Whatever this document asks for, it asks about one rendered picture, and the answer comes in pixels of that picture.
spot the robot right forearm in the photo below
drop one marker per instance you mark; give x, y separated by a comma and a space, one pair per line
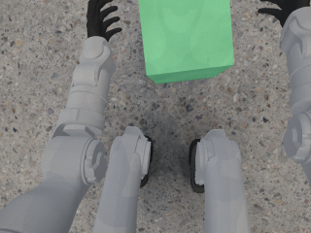
296, 44

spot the robot right upper arm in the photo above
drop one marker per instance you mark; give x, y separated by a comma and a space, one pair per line
297, 141

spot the robot left forearm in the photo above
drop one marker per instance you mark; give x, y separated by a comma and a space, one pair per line
83, 115

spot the carton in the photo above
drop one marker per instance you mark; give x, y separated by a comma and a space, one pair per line
186, 40

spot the left robot foot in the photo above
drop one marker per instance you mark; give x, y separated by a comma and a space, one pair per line
145, 180

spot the left robot shin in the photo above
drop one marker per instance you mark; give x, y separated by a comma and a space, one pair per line
117, 141

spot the robot left hand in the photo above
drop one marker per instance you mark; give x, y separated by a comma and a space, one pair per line
95, 26

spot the robot right hand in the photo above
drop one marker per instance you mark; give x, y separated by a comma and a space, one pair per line
287, 6

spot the robot left upper arm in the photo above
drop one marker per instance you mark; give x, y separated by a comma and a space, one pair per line
70, 165

